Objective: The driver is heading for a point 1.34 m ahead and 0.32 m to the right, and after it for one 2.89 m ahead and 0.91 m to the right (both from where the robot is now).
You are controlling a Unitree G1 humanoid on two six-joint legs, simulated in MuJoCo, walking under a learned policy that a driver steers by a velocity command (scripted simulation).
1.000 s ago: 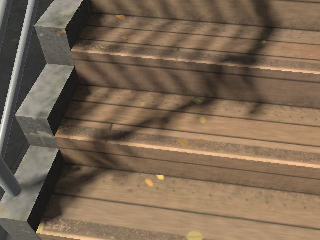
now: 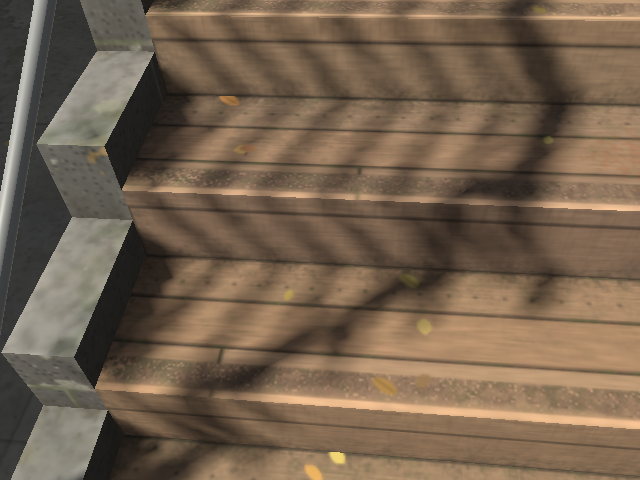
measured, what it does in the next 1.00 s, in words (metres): walks ahead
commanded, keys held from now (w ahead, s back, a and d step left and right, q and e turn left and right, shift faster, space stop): no key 0.44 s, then w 0.56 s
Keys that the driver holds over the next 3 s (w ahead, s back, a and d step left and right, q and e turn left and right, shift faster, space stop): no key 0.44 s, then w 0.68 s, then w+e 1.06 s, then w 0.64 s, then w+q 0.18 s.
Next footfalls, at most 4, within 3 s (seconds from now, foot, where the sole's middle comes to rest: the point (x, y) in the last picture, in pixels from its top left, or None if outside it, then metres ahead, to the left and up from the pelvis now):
1.06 left None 0.36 0.24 -0.60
2.00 right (433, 353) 0.60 -0.16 -0.43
2.54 left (406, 158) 0.91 -0.14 -0.25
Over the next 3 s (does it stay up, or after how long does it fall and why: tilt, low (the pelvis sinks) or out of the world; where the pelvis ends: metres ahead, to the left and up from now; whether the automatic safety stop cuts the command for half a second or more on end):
stays up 0.93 -0.28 0.51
